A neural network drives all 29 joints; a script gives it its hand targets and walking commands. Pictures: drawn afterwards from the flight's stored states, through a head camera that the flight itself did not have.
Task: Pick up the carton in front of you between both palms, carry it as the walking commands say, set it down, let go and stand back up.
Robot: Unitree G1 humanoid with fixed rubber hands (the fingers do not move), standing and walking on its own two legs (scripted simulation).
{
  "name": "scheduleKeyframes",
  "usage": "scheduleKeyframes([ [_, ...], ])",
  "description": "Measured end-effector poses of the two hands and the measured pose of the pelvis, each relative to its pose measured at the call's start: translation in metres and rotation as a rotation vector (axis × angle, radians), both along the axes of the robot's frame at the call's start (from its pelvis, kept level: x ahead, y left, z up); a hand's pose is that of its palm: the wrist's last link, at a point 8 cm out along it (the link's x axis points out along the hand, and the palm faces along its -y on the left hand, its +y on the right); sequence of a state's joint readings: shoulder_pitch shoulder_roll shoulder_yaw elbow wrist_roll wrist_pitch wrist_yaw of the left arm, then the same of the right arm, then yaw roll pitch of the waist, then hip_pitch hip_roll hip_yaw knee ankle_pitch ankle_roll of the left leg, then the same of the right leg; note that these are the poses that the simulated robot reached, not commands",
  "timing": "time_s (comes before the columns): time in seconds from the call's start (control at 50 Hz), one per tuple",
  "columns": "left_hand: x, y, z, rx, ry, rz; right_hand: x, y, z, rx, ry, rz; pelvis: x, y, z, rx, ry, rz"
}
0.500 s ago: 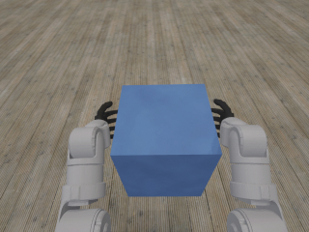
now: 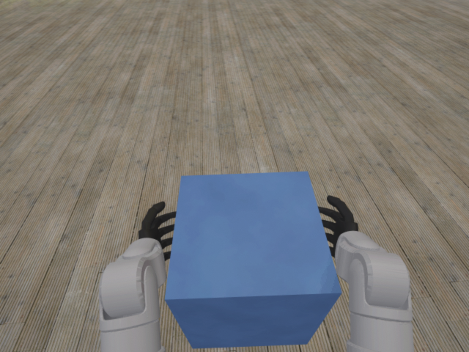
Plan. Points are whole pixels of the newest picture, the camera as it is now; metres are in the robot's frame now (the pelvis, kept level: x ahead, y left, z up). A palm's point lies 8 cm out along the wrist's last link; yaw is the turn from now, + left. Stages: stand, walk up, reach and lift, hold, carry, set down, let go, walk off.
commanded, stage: carry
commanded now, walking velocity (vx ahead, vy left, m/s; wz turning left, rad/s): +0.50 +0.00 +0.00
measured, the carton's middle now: (247, 264) +0.30 +0.00 +0.03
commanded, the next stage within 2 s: none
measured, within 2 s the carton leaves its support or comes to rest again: neither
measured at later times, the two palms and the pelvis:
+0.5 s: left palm (167, 143) +0.57 +0.17 +0.09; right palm (297, 137) +0.58 -0.12 +0.10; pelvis +0.31 +0.02 -0.01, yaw +1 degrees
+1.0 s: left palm (178, 97) +0.77 +0.18 +0.10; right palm (285, 96) +0.77 -0.12 +0.10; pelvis +0.51 +0.02 +0.00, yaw +1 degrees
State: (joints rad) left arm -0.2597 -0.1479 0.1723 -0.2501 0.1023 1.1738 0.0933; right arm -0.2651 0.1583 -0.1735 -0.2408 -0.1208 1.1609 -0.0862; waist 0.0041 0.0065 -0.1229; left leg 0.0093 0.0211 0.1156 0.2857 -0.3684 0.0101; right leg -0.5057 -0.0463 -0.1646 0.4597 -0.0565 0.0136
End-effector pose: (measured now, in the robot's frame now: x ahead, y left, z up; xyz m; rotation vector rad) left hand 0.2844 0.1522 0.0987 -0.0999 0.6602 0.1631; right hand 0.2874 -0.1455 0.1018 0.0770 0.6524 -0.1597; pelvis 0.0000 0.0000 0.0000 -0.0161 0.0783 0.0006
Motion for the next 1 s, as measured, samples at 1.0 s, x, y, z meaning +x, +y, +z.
scheduleKeyframes([
  [1.0,0.484,0.023,0.006,0.070,0.024,-0.019,0.485,0.022,-0.004,-0.003,0.024,0.030,0.510,0.024,0.001,0.009,-0.031,0.021],
])
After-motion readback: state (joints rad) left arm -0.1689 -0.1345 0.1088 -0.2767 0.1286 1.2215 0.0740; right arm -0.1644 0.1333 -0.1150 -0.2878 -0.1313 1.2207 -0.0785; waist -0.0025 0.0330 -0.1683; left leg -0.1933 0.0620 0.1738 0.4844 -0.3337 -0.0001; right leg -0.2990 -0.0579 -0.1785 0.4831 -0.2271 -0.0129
